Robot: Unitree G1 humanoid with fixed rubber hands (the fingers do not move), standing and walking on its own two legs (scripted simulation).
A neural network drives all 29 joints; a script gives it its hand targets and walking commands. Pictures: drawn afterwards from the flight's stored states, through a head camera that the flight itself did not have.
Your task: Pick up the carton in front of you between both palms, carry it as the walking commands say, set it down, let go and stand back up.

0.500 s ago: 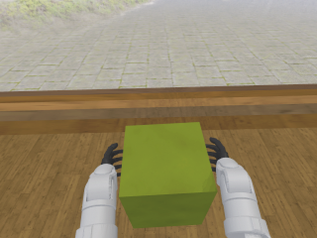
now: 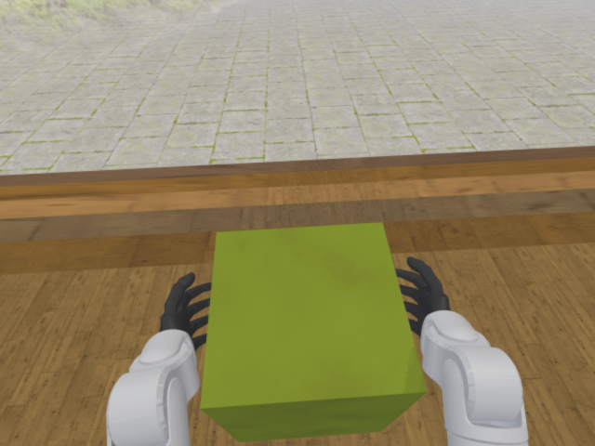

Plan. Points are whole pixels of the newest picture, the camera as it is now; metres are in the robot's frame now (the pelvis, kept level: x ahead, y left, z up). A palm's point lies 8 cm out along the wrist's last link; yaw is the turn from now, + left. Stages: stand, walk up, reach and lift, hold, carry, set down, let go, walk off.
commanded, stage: carry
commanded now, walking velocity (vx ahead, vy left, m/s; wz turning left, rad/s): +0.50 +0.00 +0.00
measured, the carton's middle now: (305, 340) +0.27 +0.01 +0.02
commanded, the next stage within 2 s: none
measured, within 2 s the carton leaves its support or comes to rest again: neither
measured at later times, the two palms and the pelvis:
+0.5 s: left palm (243, 195) +0.49 +0.11 +0.10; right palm (414, 179) +0.53 -0.19 +0.09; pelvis +0.29 -0.06 +0.01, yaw +3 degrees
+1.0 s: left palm (245, 106) +0.88 +0.14 +0.07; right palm (366, 102) +0.87 -0.16 +0.08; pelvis +0.62 +0.00 +0.00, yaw -1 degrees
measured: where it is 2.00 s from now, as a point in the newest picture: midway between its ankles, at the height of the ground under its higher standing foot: (311, 249)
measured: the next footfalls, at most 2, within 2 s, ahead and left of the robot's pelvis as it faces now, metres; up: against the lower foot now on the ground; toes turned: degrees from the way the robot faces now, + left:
right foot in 0.26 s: +0.32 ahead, -0.13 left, +0.00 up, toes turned -10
left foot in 0.78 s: +0.67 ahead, +0.06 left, +0.00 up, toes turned +12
